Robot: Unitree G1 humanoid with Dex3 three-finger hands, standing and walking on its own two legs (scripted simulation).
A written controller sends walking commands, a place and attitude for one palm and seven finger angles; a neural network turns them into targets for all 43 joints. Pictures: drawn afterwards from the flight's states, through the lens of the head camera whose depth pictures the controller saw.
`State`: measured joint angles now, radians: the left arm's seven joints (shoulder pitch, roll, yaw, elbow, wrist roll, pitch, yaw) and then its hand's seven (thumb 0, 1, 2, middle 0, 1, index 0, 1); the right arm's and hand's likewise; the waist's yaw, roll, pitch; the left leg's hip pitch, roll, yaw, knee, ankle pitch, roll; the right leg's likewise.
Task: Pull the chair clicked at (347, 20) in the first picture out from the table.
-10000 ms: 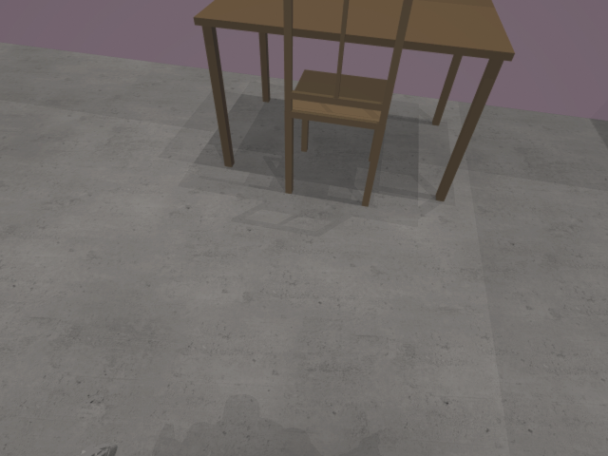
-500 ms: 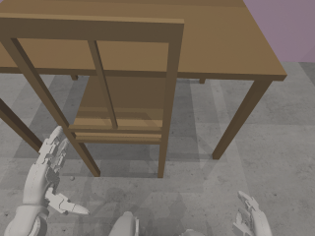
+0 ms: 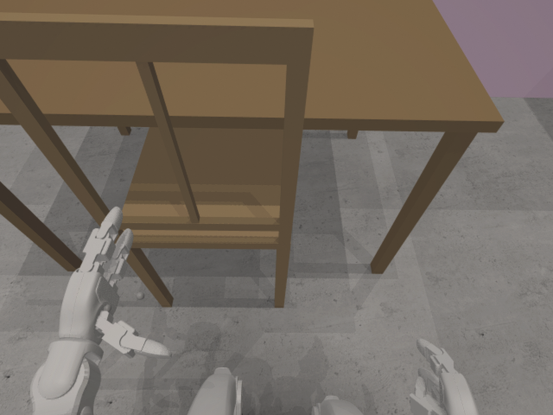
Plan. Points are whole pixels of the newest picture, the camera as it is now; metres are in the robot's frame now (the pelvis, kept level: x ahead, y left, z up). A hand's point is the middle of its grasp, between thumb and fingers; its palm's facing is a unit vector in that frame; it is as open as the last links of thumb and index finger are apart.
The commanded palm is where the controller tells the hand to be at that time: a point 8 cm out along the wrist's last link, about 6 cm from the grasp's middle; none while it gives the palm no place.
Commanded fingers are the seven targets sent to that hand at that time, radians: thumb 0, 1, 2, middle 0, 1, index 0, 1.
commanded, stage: aim the fingers beside a spindle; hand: left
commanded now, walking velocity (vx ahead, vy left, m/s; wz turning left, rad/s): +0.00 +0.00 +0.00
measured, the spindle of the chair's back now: (176, 160) +0.51 +0.19 +0.04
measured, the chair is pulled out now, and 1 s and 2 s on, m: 0.00 0.00 0.00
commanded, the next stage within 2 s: push the fingers through the gap in 1.62 s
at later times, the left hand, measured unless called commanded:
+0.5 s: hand (162, 273) +0.31 +0.18 +0.02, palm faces +0.00 -1.00 -0.03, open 16.9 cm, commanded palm +0.29 +0.23 +0.02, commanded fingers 0.00 -0.50 0.30 -0.06 -0.08 -0.06 -0.08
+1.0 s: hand (185, 249) +0.36 +0.16 +0.00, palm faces +0.00 -1.00 -0.03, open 16.9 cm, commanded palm +0.34 +0.21 +0.00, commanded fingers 0.00 -0.50 0.30 -0.06 -0.08 -0.06 -0.08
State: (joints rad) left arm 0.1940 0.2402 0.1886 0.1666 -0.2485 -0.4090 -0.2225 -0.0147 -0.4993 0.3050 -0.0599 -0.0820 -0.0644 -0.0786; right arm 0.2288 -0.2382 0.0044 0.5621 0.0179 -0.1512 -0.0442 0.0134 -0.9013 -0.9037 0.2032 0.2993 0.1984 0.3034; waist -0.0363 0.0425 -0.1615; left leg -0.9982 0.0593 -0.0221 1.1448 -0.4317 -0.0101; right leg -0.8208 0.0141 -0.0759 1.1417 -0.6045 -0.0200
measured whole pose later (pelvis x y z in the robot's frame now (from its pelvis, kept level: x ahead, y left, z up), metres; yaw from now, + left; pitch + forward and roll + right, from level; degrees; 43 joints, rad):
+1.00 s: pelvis -0.01 +0.01 -0.03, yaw -2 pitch +22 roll -3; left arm -0.20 0.21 0.16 0.49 -0.15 -0.46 -0.08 -0.01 -0.50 0.30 -0.06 -0.08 -0.06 -0.08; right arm 0.24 -0.24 0.00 0.58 -0.01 -0.02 0.00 0.01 -0.90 -0.90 0.20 0.30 0.20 0.30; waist -0.06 0.04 -0.18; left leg -1.19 0.07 0.00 1.27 -0.46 0.00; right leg -1.02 0.02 -0.05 1.28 -0.64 -0.01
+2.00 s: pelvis -0.01 +0.01 -0.03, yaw -2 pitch +23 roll -3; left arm -0.32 0.24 0.19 0.60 -0.16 -0.48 -0.11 -0.01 -0.50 0.30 -0.06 -0.08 -0.06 -0.08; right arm 0.24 -0.24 0.00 0.60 -0.01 0.00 0.00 0.01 -0.90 -0.90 0.20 0.30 0.20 0.30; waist -0.07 0.04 -0.18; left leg -1.22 0.07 -0.01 1.29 -0.47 0.00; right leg -1.05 0.02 -0.06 1.30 -0.64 -0.01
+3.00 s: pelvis -0.01 +0.01 -0.04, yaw -3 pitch +26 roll -3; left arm -0.74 0.35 0.36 1.03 -0.06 -0.52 -0.09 -0.01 -0.50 0.31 -0.06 -0.08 -0.06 -0.08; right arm 0.32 -0.24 0.01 0.64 -0.04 0.09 0.02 0.01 -0.90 -0.90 0.20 0.30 0.20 0.30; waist -0.14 0.05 -0.17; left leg -1.32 0.08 -0.02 1.33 -0.47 0.00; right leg -1.15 0.04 -0.05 1.33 -0.64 -0.01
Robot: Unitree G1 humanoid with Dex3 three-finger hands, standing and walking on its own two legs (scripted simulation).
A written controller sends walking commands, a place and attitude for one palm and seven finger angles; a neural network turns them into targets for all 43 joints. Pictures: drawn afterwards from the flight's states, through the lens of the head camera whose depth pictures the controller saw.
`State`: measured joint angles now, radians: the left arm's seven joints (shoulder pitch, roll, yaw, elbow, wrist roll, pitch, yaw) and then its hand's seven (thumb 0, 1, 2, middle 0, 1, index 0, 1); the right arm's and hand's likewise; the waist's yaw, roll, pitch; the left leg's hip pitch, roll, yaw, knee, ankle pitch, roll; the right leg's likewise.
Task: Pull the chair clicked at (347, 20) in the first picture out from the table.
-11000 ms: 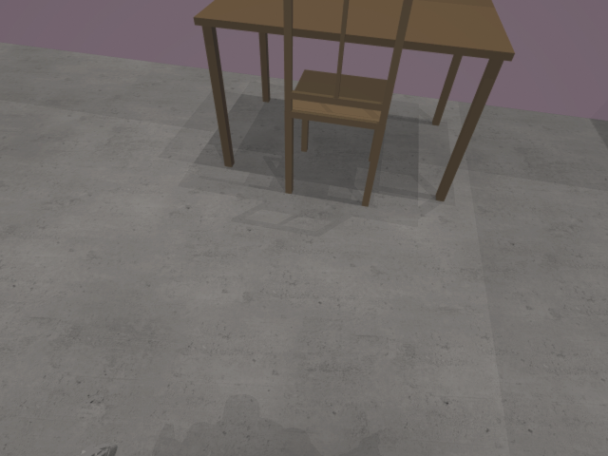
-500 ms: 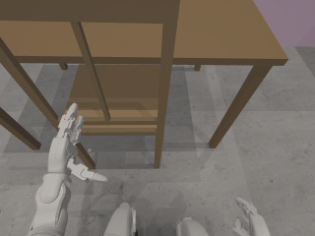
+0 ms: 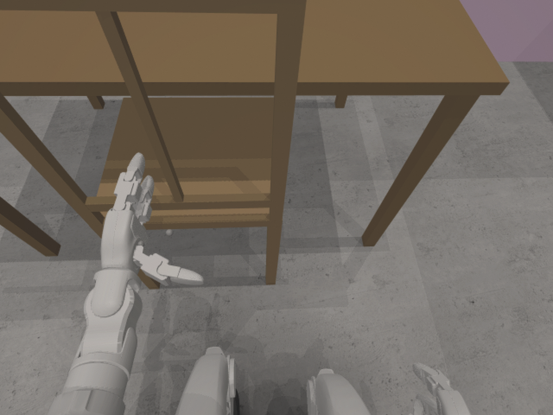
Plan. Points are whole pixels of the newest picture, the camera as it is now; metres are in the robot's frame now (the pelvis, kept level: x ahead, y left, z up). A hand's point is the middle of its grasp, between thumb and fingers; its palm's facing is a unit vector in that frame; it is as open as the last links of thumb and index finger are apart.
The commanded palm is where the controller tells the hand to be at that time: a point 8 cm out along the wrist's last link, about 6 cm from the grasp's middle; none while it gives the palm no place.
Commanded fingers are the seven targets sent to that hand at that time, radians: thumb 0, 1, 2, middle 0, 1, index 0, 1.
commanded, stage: aim the fingers beside a spindle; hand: left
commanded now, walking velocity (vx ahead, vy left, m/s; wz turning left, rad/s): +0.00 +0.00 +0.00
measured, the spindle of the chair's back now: (153, 132) +0.51 +0.20 +0.07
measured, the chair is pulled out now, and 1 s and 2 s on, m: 0.00 0.00 0.00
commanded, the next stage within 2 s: push the fingers through the gap in 0.62 s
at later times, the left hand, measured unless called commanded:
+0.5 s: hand (172, 234) +0.36 +0.16 +0.03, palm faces +0.04 -1.00 -0.04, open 16.9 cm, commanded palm +0.34 +0.21 +0.02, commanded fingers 0.00 -0.50 0.30 -0.06 -0.08 -0.06 -0.08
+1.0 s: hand (168, 218) +0.39 +0.16 +0.03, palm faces +0.03 -1.00 -0.03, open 16.9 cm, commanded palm +0.37 +0.21 +0.02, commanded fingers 0.00 -0.50 0.30 -0.06 -0.08 -0.06 -0.08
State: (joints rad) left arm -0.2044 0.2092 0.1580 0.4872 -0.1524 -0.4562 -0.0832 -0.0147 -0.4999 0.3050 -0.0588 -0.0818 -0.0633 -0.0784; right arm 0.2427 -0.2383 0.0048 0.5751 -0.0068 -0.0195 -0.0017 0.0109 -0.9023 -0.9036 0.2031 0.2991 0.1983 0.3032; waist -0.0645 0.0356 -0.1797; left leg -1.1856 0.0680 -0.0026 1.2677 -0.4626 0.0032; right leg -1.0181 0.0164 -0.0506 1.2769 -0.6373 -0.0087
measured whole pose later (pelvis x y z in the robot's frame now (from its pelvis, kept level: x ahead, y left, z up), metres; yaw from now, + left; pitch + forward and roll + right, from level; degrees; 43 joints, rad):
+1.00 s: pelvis +0.00 +0.00 -0.01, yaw +0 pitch +23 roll -3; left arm -0.32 0.24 0.19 0.60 -0.16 -0.48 -0.11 -0.01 -0.50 0.30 -0.06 -0.08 -0.06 -0.08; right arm 0.24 -0.24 0.00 0.60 -0.01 0.00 0.00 0.01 -0.90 -0.90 0.20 0.30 0.20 0.30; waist -0.07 0.04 -0.18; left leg -1.22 0.07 -0.01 1.29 -0.47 0.00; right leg -1.05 0.02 -0.06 1.30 -0.64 -0.01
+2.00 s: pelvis +0.00 +0.00 -0.02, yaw -1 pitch +26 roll -3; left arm -0.74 0.35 0.36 1.03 -0.06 -0.52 -0.09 -0.01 -0.50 0.31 -0.06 -0.08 -0.06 -0.08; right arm 0.32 -0.24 0.01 0.64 -0.04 0.09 0.02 0.01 -0.90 -0.90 0.20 0.30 0.20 0.30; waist -0.14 0.05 -0.17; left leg -1.32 0.08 -0.02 1.33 -0.47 0.00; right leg -1.15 0.04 -0.05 1.33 -0.64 -0.01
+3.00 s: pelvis +0.00 +0.00 -0.01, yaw -1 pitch +27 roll -4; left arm -0.74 0.33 0.32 1.03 -0.07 -0.52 -0.04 -0.01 -0.16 0.45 -0.41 -1.19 -0.41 -1.18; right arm 0.30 -0.23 0.00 0.64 -0.05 0.12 0.04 0.01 -0.90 -0.90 0.20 0.30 0.20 0.30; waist -0.14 0.05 -0.17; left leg -1.30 0.07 -0.02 1.31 -0.47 0.01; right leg -1.12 0.03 -0.06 1.30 -0.64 -0.01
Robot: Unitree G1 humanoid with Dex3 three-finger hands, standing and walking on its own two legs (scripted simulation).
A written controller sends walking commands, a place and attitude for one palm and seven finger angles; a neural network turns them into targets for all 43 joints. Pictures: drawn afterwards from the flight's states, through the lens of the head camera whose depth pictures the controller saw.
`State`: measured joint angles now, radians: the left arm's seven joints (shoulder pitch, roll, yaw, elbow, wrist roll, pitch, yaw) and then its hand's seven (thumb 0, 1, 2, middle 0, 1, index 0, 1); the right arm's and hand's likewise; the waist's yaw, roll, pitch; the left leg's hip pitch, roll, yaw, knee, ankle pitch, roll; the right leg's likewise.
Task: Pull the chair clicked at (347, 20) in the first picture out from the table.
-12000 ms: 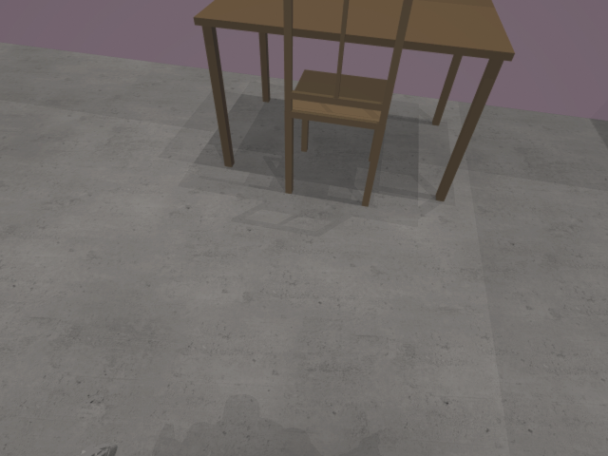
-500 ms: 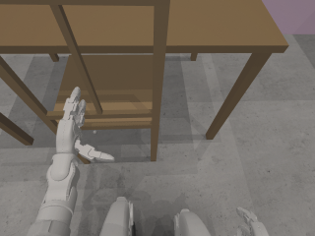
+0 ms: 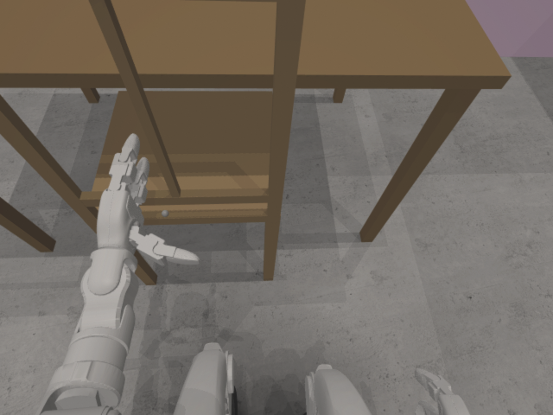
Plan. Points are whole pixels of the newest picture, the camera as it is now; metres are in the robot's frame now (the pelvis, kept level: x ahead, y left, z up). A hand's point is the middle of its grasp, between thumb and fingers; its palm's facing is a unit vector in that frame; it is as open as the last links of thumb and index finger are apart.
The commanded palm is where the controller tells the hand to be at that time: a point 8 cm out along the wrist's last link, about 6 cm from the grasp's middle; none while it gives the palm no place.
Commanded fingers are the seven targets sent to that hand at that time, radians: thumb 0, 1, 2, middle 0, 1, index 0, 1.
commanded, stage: push the fingers through the gap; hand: left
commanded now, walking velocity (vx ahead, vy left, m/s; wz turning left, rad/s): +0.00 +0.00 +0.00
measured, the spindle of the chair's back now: (149, 126) +0.51 +0.20 +0.08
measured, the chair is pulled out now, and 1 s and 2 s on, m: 0.00 0.00 0.00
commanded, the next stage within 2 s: hook a spindle and tug to test in 1.32 s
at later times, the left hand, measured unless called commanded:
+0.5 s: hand (174, 185) +0.44 +0.16 +0.03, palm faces +0.06 -1.00 -0.04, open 16.9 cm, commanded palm +0.41 +0.21 +0.03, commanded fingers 0.00 -0.50 0.30 -0.06 -0.08 -0.06 -0.08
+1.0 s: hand (177, 160) +0.49 +0.16 +0.03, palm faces +0.08 -1.00 -0.04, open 16.9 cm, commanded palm +0.46 +0.20 +0.03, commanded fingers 0.00 -0.50 0.30 -0.06 -0.08 -0.06 -0.08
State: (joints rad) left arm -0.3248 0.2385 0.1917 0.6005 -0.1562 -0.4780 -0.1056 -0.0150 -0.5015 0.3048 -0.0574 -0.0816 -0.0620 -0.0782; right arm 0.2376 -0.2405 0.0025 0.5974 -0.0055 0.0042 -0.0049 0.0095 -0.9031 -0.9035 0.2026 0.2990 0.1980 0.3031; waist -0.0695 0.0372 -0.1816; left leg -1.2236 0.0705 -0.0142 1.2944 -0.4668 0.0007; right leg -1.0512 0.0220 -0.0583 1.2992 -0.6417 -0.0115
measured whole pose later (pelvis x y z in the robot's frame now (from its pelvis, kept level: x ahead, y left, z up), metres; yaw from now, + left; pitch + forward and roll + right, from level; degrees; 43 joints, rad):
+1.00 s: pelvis +0.00 +0.00 -0.01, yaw -1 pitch +26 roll -3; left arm -0.74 0.35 0.36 1.03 -0.06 -0.52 -0.09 -0.01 -0.50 0.31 -0.06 -0.08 -0.06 -0.08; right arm 0.32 -0.24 0.01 0.64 -0.04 0.09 0.02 0.01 -0.90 -0.90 0.20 0.30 0.20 0.30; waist -0.14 0.05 -0.17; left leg -1.32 0.08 -0.02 1.33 -0.47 0.00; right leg -1.15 0.04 -0.05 1.33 -0.64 -0.01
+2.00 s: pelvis +0.01 +0.00 +0.00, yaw -1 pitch +27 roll -4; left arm -0.74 0.33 0.32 1.03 -0.07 -0.52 -0.04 -0.01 -0.16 0.45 -0.41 -1.19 -0.41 -1.18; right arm 0.30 -0.23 0.00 0.64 -0.05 0.12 0.04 0.01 -0.90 -0.90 0.20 0.30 0.20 0.30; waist -0.14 0.05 -0.17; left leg -1.30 0.07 -0.02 1.31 -0.47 0.01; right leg -1.12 0.03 -0.06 1.30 -0.64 -0.01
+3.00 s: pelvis +0.04 +0.00 +0.02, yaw -1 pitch +26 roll -2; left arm -0.41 0.24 0.22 0.69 -0.13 -0.49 -0.04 0.02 0.82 0.83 -0.45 -1.45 -0.41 -1.45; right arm 0.26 -0.23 -0.01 0.58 -0.03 0.09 0.05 0.01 -0.90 -0.90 0.20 0.30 0.20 0.30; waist -0.10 0.03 -0.18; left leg -1.17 0.07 0.01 1.23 -0.50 0.01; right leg -1.01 0.03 -0.02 1.21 -0.65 0.00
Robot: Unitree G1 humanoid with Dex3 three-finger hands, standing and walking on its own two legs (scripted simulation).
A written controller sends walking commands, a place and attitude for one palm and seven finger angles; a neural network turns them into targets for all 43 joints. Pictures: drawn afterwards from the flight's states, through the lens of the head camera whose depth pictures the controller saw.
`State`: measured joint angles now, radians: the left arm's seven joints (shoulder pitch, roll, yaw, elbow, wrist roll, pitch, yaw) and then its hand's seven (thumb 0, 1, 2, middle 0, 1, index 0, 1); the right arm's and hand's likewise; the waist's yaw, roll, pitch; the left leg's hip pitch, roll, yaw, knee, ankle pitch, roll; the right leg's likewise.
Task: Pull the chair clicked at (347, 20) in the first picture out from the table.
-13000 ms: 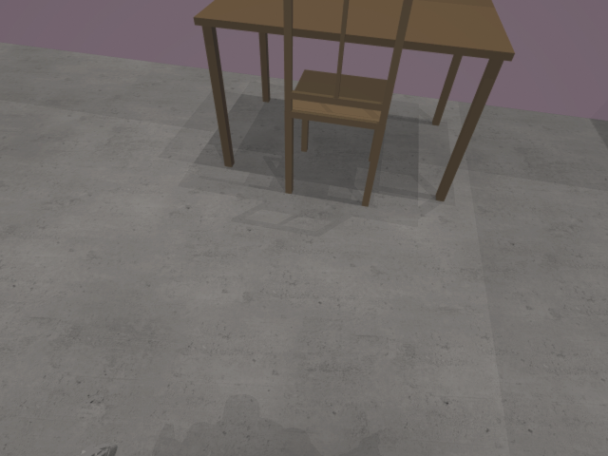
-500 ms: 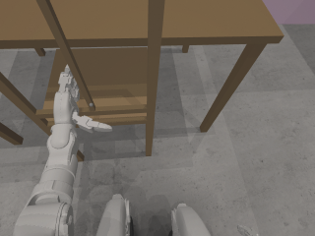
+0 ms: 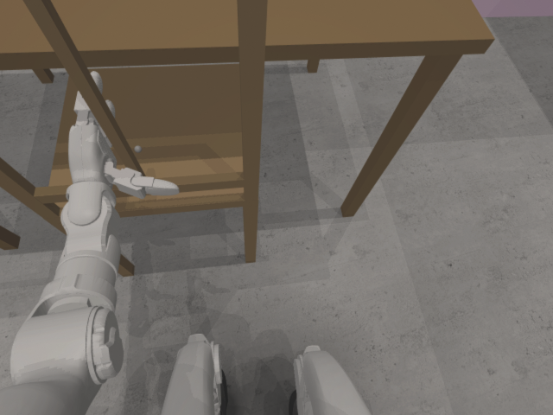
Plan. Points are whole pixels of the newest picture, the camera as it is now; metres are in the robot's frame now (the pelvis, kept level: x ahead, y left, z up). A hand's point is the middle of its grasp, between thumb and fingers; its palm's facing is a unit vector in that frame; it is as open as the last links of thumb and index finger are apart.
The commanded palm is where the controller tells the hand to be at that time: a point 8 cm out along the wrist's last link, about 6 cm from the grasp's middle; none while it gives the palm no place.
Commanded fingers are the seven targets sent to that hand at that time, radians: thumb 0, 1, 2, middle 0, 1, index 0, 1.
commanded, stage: push the fingers through the gap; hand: left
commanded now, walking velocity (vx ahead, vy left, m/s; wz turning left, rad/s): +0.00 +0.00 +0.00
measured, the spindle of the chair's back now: (101, 111) +0.51 +0.21 +0.09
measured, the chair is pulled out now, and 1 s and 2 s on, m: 0.00 0.00 0.03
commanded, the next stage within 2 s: hook a spindle and tug to test in 0.32 s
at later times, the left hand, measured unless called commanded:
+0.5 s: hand (135, 146) +0.49 +0.18 +0.04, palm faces +0.09 -1.00 -0.03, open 16.9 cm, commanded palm +0.46 +0.21 +0.04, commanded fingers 0.00 -0.50 0.30 -0.15 -0.35 -0.15 -0.35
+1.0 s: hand (137, 147) +0.49 +0.18 +0.04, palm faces +0.11 -0.99 -0.03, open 11.4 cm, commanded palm +0.46 +0.20 +0.04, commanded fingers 0.00 0.34 0.66 -0.50 -1.45 -0.50 -1.45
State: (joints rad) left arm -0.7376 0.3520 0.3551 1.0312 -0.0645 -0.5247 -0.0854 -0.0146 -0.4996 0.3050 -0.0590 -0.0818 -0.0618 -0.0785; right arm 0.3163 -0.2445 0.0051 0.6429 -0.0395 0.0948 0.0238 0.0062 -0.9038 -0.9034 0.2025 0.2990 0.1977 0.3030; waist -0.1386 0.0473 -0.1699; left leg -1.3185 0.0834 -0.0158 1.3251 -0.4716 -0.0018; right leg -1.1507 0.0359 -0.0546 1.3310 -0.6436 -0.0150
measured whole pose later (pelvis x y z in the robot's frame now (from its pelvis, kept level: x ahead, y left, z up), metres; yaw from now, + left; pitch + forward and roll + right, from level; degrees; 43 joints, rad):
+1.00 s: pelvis +0.01 +0.01 +0.01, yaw +0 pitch +27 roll -4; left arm -0.74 0.33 0.32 1.03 -0.07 -0.52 -0.04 -0.01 -0.16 0.45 -0.41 -1.19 -0.41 -1.18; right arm 0.30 -0.23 0.00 0.64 -0.05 0.12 0.04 0.01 -0.90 -0.90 0.20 0.30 0.20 0.30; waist -0.14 0.05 -0.17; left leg -1.30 0.07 -0.02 1.31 -0.47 0.01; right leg -1.12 0.03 -0.06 1.30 -0.64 -0.01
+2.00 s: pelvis +0.04 +0.01 +0.03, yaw +0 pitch +26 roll -2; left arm -0.41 0.24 0.22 0.69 -0.13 -0.49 -0.04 0.02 0.82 0.83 -0.45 -1.45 -0.41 -1.45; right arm 0.26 -0.23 -0.01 0.58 -0.03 0.09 0.05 0.01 -0.90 -0.90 0.20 0.30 0.20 0.30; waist -0.10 0.03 -0.18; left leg -1.17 0.07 0.01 1.23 -0.50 0.01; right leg -1.01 0.03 -0.02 1.21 -0.65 0.00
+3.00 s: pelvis -0.03 +0.01 +0.12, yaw +0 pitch +4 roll -2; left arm -0.50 0.16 0.05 1.11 -0.09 -0.25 0.10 0.02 0.78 0.83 -0.31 -1.12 -0.50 -1.45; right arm 0.24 -0.27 -0.01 0.75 0.05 -0.02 -0.13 0.01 -0.90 -0.90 0.20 0.30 0.20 0.30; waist -0.08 0.06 0.10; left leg -0.50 0.07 0.04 0.56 -0.13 0.00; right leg -0.37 0.03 -0.03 0.56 -0.26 0.00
